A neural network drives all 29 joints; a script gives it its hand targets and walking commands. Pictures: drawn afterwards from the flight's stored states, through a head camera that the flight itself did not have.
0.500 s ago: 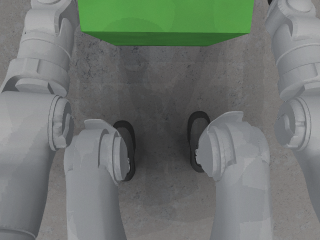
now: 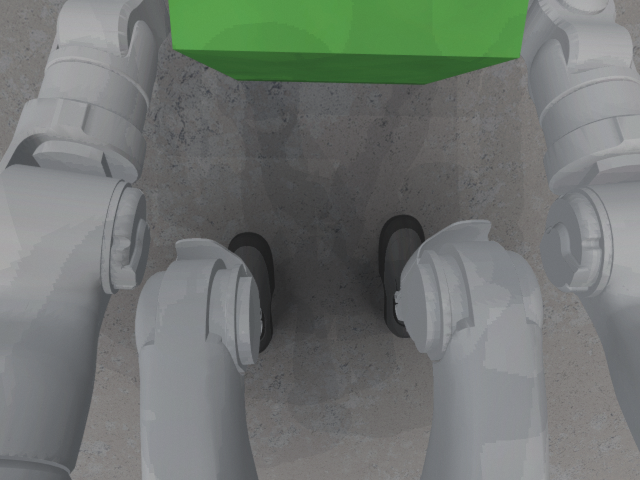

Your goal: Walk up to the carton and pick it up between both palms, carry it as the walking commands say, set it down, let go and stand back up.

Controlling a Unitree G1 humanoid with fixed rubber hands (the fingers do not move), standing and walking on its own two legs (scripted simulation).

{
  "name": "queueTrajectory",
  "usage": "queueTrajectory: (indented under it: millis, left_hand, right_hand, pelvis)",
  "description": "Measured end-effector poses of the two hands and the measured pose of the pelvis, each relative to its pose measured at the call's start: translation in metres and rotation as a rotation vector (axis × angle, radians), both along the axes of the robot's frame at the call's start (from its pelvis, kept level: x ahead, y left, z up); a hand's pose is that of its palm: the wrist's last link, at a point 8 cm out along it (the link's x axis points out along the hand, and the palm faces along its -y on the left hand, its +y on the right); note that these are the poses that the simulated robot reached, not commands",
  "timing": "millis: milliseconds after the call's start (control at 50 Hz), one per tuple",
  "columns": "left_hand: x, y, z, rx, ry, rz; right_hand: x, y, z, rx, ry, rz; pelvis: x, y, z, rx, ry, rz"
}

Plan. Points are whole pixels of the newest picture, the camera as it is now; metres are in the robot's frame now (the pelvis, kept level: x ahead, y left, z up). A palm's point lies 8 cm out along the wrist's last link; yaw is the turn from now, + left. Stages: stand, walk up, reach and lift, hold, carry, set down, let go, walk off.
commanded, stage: reach and lift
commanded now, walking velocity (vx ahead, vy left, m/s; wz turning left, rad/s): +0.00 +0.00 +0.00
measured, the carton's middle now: out of the picture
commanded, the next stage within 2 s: none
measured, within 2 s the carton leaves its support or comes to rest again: leaves its support in 0.56 s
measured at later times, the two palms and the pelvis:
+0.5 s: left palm out of the picture +0.57 +0.13 -0.17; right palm out of the picture +0.53 -0.22 -0.17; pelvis +0.01 +0.00 -0.01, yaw +1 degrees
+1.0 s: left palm out of the picture +0.57 +0.13 -0.09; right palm out of the picture +0.54 -0.22 -0.10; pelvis +0.01 +0.00 +0.02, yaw +0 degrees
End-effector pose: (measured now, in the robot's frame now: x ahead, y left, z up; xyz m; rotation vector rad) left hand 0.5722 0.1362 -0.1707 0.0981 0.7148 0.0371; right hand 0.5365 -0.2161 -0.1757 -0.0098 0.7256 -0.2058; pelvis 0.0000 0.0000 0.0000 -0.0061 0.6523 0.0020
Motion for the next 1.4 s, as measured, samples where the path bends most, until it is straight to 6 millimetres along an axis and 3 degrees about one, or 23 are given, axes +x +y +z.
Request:
queueTrajectory:
  millis: [540,800,1060,1400]
  left_hand:
    - [-0.002,-0.009,0.003,-0.035,0.026,-0.009]
    - [0.005,-0.018,0.050,-0.053,-0.013,-0.005]
    - [0.001,-0.008,0.086,-0.060,-0.021,0.022]
    - [-0.006,-0.008,0.123,-0.072,-0.025,0.027]
  right_hand:
    - [-0.003,-0.005,0.005,0.022,0.025,0.007]
    - [0.003,-0.015,0.055,0.027,-0.017,-0.010]
    - [0.004,-0.006,0.088,0.040,-0.025,0.000]
    - [-0.004,-0.007,0.126,0.041,-0.030,-0.007]
  pelvis:
    - [0.010,-0.001,-0.009,0.001,0.007,0.011]
    - [0.008,-0.002,0.006,0.007,0.064,-0.008]
    - [0.011,-0.004,0.029,0.015,0.128,-0.009]
    - [0.013,-0.003,0.057,0.014,0.178,-0.012]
